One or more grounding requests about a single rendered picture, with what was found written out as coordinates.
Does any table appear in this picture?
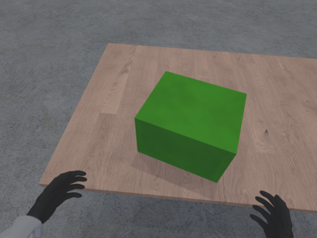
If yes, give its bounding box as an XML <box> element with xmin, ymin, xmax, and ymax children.
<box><xmin>39</xmin><ymin>43</ymin><xmax>317</xmax><ymax>214</ymax></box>

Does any carton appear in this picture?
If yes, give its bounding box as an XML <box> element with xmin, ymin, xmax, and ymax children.
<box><xmin>135</xmin><ymin>71</ymin><xmax>247</xmax><ymax>183</ymax></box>

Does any right robot hand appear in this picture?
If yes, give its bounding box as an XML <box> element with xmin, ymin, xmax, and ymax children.
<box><xmin>250</xmin><ymin>190</ymin><xmax>294</xmax><ymax>238</ymax></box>

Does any robot left forearm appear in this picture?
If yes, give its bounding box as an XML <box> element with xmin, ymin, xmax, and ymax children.
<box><xmin>0</xmin><ymin>215</ymin><xmax>43</xmax><ymax>238</ymax></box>

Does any left robot hand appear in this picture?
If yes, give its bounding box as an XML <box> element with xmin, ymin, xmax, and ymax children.
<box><xmin>27</xmin><ymin>171</ymin><xmax>87</xmax><ymax>224</ymax></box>

